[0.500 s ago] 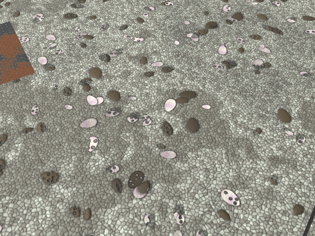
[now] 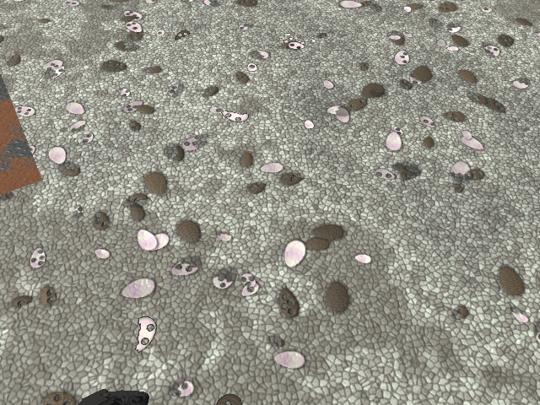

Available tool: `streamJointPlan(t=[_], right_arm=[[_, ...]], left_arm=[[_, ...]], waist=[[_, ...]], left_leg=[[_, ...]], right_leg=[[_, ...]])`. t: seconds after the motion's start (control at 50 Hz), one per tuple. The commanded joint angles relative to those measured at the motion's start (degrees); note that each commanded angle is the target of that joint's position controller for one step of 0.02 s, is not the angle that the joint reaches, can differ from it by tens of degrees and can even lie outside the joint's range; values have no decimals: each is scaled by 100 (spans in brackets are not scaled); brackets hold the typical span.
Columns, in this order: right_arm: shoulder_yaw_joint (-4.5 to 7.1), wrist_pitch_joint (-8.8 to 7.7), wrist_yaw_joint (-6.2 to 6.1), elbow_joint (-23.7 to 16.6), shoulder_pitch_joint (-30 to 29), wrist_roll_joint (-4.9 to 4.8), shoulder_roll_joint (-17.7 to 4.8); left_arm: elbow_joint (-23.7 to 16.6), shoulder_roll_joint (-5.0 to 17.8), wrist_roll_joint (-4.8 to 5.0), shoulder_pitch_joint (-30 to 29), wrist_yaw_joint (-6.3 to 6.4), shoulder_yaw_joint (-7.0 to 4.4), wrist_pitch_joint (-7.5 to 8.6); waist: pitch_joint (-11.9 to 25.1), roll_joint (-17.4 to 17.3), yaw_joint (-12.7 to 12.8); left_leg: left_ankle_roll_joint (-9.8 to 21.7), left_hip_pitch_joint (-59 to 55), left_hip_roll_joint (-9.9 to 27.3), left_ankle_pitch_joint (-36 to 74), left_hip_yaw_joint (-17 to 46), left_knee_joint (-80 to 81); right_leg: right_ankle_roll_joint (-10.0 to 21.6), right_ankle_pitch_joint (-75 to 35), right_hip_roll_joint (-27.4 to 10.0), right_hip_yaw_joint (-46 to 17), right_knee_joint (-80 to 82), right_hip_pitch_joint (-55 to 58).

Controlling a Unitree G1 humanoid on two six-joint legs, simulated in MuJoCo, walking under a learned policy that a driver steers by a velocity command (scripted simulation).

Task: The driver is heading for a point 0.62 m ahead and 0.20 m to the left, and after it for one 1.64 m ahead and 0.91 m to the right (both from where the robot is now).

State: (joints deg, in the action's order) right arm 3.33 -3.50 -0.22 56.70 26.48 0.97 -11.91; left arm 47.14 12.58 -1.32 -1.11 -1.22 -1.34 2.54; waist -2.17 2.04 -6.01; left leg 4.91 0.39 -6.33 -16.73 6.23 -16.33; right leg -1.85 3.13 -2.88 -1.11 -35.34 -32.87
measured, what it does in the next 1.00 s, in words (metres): walks ahead, turning left: right foot, then left foot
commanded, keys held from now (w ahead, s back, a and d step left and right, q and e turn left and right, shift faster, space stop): w+q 0.84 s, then w+e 0.16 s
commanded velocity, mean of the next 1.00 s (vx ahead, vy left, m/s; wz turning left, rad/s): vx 0.50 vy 0.00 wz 0.52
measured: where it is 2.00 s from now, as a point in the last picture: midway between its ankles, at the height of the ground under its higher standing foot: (129, 231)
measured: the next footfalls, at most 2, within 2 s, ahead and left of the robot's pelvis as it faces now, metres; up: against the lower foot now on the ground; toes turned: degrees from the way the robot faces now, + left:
right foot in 0.08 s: +0.21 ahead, -0.12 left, +0.00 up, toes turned +4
left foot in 0.60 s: +0.41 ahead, +0.15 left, +0.00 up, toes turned +27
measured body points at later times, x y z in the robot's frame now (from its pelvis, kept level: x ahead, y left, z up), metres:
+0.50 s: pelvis +0.24 -0.01 +0.00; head +0.28 +0.00 +0.45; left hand +0.14 +0.24 -0.14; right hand +0.51 -0.17 -0.10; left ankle +0.35 +0.15 -0.70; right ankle +0.17 -0.13 -0.74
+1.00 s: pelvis +0.48 +0.13 +0.00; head +0.50 +0.16 +0.45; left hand +0.49 +0.43 -0.11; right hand +0.62 -0.10 -0.12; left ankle +0.37 +0.13 -0.74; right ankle +0.70 +0.09 -0.69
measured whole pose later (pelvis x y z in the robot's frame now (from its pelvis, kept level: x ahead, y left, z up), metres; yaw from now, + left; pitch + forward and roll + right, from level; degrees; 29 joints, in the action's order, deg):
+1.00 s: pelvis +0.48 +0.13 +0.00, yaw +32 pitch +1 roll +1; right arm 3.1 -3.6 0.4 50.2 22.9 0.4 -14.8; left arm 43.7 14.8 -2.0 6.6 -1.8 -2.4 0.8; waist -2.2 2.9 -3.1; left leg 7.3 -1.1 -8.6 -13.5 4.2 -12.0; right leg -0.9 1.2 -6.4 1.0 -43.2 -38.2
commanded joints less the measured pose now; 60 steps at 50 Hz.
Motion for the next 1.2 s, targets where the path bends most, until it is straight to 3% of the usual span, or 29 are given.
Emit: streamJointPlan(t=[0.02, 0.06, 0.08, 0.1, 0.12, 0.14, 0.16, 0.2, 0.3, 0.42, 0.5, 0.54, 0.58, 0.6, 0.62, 0.64, 0.66, 0.68, 0.7, 0.72, 0.76, 0.82, 0.94, 1.04, 1.1, 1.14, 1.16, 1.18, 1.2], right_arm=[[249, -23, -77, -328, -57, 32, -1057], [280, -59, -30, -421, -299, -6, -1117], [224, -106, 15, -593, -344, -79, -869], [110, -102, 4, -786, 196, -267, -261], [174, -16, -35, -715, 309, -132, -723], [210, 39, -15, -661, -47, -28, -860], [199, 46, 55, -716, -393, 2, -763], [202, 157, 164, -784, -569, 105, -650], [149, 345, 320, -1113, -1218, 122, -529], [-3, 315, 464, -1577, -2412, 94, -402], [-22, 311, 498, -1815, -2908, 135, -491], [7, 314, 464, -1838, -2841, 169, -559], [106, 270, 387, -1627, -2015, 193, -723], [215, 213, 309, -1306, -1034, 238, -898], [395, 201, 209, -1200, -357, 294, -1495], [491, 258, 160, -1347, -525, 81, -1981], [466, 328, 106, -1324, -428, 19, -1848], [394, 314, 56, -1251, -699, -16, -1567], [314, 271, 42, -1249, -972, -34, -1273], [264, 220, 23, -1255, -1173, -70, -1132], [211, 107, 43, -1307, -1279, -95, -1023], [252, 23, 74, -1213, -956, -95, -1189], [155, -72, 56, -917, -234, -83, -1021], [87, -107, -28, -693, 116, 33, -1030], [69, -118, -110, -634, -115, 95, -1122], [81, -106, -140, -596, -213, 150, -1245], [81, -88, -141, -615, -328, 121, -1290], [15, -127, -147, -802, -374, 84, -1145], [-48, -152, -38, -939, 160, -39, -689]], left_arm=[[-493, 602, 40, -156, 32, -130, 168], [-178, 846, 14, 1028, 124, -247, 285], [-92, 1252, -120, 1911, 212, -358, 360], [-136, 1801, -243, 2243, 254, -472, 304], [-132, 1556, -149, 1976, 243, -472, 191], [-265, 956, -102, 1522, 221, -334, 173], [-269, 653, -73, 1253, 197, -253, 193], [-148, 508, -54, 1317, 214, -201, 256], [73, 635, 39, 1776, 164, -261, 444], [223, 741, 14, 2071, 160, -294, 415], [368, 935, 10, 2421, 211, -350, 320], [430, 1064, -2, 2508, 241, -377, 227], [457, 1230, 5, 2552, 255, -408, 110], [397, 1226, 17, 2502, 249, -393, 63], [119, 857, 67, 2613, 204, -293, 73], [-321, 682, 40, 2339, 109, -283, 134], [-459, 1021, -14, 1600, 91, -339, 176], [-485, 851, 65, 1510, 73, -278, 239], [-369, 799, 59, 1676, 85, -263, 258], [-361, 792, -48, 1740, 90, -271, 181], [-297, 742, -169, 1974, 60, -264, -22], [-462, 655, -155, 1580, 23, -248, -143], [-707, 582, -83, 558, -47, -181, -102], [-943, 572, -14, -142, -122, -117, -44], [-874, 635, 9, 199, -130, -139, -15], [-550, 828, 13, 1204, -45, -238, 8], [-290, 904, -32, 2048, 1, -296, 53], [-112, 1305, -138, 2962, 74, -415, 65], [-86, 1840, -133, 2919, 65, -563, 37]], waist=[[-54, -726, 376], [489, -439, 916], [1248, 143, 1245], [1946, 1359, 1029], [1837, 1146, 838], [950, 314, 747], [453, 15, 702], [179, 378, 568], [154, 305, 530], [-160, 287, 730], [-284, 273, 859], [-176, 343, 790], [363, 361, 435], [923, 94, 8], [1631, -731, -161], [1992, -1634, 91], [1492, -680, -147], [824, -473, 79], [412, -205, 379], [259, -223, 597], [369, -312, 785], [218, -336, 725], [-15, -502, 302], [-271, -501, 85], [-200, -569, 379], [353, -648, 810], [762, -548, 1230], [1358, -87, 1553], [1704, 1343, 1025]], left_leg=[[573, 232, 1535, 2846, 1206, -239], [343, 667, 1142, 3287, 1016, -1502], [199, 1337, 723, 2354, 652, -2950], [-2, 3072, -117, -1138, -66, -4562], [60, 3701, 202, -1454, -117, -5317], [74, 3787, 541, -871, -62, -5488], [28, 3659, 730, -426, -109, -5277], [-84, 3381, 948, -145, -192, -4983], [-240, 3874, 1069, 475, -345, -4804], [-257, 3687, 1077, 1542, -790, -2990], [4, 3402, 942, 1099, -1181, -2198], [209, 3027, 672, 536, -1395, -1956], [480, 1994, 207, 106, -1532, -1669], [671, 684, 88, 311, -1377, -1258], [1120, -1077, 1424, -683, 506, -1031], [1774, -1979, 2678, -380, 3539, -135], [1665, -1735, 2529, 382, 2991, 15], [1541, -1023, 2381, 1057, 2157, -22], [1294, -227, 2058, 1796, 1610, 53], [1161, 277, 1769, 2209, 1256, 112], [1140, 683, 1501, 2594, 965, 222], [1124, 882, 1323, 2316, 903, 452], [675, 107, 1319, 2946, 544, 615], [541, -643, 1574, 3460, 190, 643], [384, -769, 1693, 5059, -196, 209], [249, -895, 1651, 6645, -439, -1106], [165, -501, 1520, 6352, -642, -2262], [68, 658, 1274, 4525, -857, -3970], [-259, 2997, -43, -666, -930, -6103]], right_leg=[[131, 367, 193, 3, 489, 620], [351, 463, 326, 61, 1069, 2372], [628, 1255, -672, -900, 1256, 3671], [1171, 1659, -2249, -3197, 1642, 5172], [1437, 2425, -2354, -4144, 2011, 4745], [1301, 2629, -2042, -3273, 2099, 3922], [1168, 1951, -1703, -2362, 2219, 3252], [941, 794, -1280, -1256, 2399, 2688], [1060, -571, -1278, -253, 2605, 2813], [962, -862, -1113, 758, 2716, 2842], [866, -1403, -1308, 1090, 2463, 3387], [794, -2807, -1345, 1327, 1863, 3693], [744, -4116, -1321, 1520, 357, 3767], [593, -3524, -1196, 1657, -1003, 3172], [339, -1073, -907, 1672, -2873, 1398], [34, 2842, 270, 930, -4509, -563], [86, 2404, 15, 117, -4629, -1192], [143, 1853, -238, 68, -4283, -1185], [159, 1609, -432, 41, -3655, -762], [114, 1597, -511, -10, -3319, -395], [12, 1541, -484, 27, -3049, 50], [-113, 1050, -422, 113, -2490, -199], [25, -287, -366, 250, -984, -680], [403, -282, -114, 464, -166, -722], [734, 316, 281, 587, 231, 108], [970, 781, 725, 729, 369, 1216], [1133, 502, 733, 643, 777, 2274], [1499, 777, -325, -689, 808, 3684], [2518, 558, -1753, -3844, 1338, 5048]])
